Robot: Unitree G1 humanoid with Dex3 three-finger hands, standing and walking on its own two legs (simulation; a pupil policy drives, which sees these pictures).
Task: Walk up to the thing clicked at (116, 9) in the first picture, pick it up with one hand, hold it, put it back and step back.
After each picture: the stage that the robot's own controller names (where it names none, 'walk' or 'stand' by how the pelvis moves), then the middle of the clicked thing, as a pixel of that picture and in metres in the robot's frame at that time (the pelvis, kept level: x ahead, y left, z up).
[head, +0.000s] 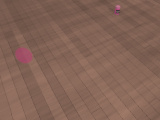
stand; (117, 9) +2.03 -0.47 -0.72
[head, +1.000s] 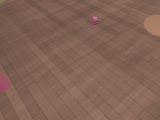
walk; (95, 21) +1.94 -0.02 -0.69
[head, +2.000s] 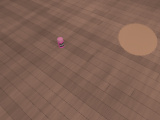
walk; (60, 42) +1.32 +0.34 -0.72
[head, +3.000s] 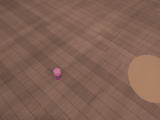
walk; (57, 74) +0.85 +0.29 -0.71
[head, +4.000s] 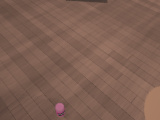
walk; (60, 109) +0.50 +0.19 -0.69
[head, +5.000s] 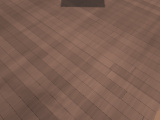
stand; out of the picture +0.27 +0.17 -0.70
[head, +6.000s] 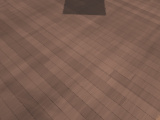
stand; out of the picture +0.27 +0.16 -0.72
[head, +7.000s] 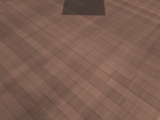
stand; out of the picture +0.26 +0.17 -0.73
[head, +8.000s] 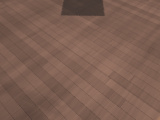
stand; out of the picture +0.26 +0.18 -0.73
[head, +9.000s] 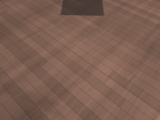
stand; out of the picture +0.25 +0.18 -0.73
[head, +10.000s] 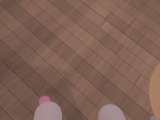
go down; (45, 102) +0.30 +0.18 -0.51
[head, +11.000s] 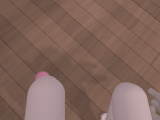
go down; (44, 81) +0.35 +0.20 -0.32
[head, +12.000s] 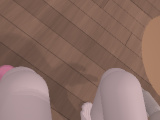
close in; (8, 76) +0.32 +0.23 -0.24
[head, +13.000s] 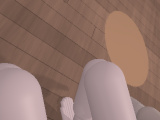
close; out of the picture +0.32 +0.24 -0.21
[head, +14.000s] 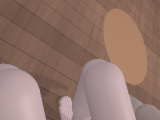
lift; out of the picture +0.34 +0.26 -0.20
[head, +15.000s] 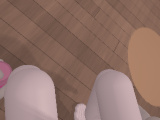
lift; out of the picture +0.29 +0.25 -0.14
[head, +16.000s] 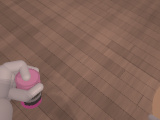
lift; (29, 89) +0.31 +0.18 +0.01
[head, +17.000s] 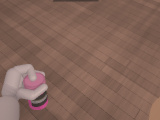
hold; (36, 91) +0.32 +0.17 -0.01
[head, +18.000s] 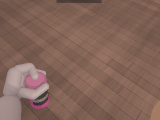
hold; (37, 90) +0.31 +0.17 -0.01
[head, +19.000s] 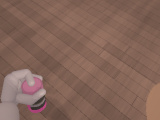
crouch; (34, 95) +0.31 +0.17 -0.07
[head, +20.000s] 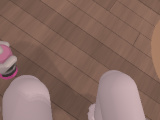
lower; (3, 62) +0.39 +0.24 -0.13
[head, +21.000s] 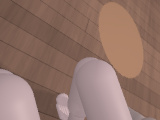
lower; out of the picture +0.37 +0.27 -0.22
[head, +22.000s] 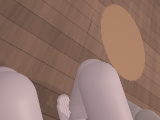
lower; out of the picture +0.36 +0.28 -0.22
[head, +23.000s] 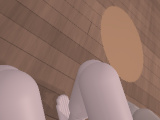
lower; out of the picture +0.35 +0.28 -0.22
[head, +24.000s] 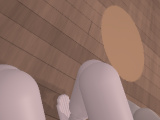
lower; out of the picture +0.34 +0.28 -0.22
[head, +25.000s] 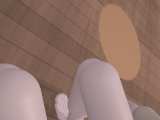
open; out of the picture +0.33 +0.26 -0.22
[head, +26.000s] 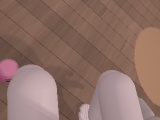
stand; (8, 71) +0.34 +0.24 -0.25
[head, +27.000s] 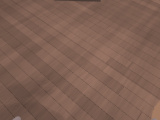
stand; out of the picture +0.30 +0.18 -0.63
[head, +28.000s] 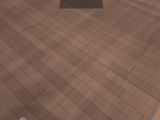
stand; out of the picture +0.31 +0.19 -0.66
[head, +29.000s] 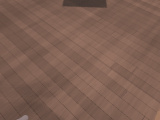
stand; out of the picture +0.31 +0.18 -0.67
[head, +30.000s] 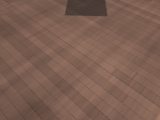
stand; out of the picture +0.33 +0.18 -0.72
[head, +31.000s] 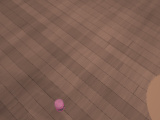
walk; (59, 105) +0.41 +0.16 -0.70
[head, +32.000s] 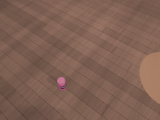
walk; (62, 83) +0.66 +0.23 -0.70
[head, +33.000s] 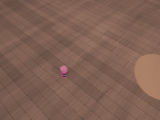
stand; (64, 71) +0.90 +0.21 -0.70
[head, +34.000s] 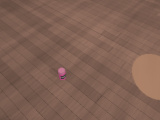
stand; (62, 73) +0.88 +0.22 -0.73
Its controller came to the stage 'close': yes
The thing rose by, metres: 0.70
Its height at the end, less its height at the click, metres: +0.00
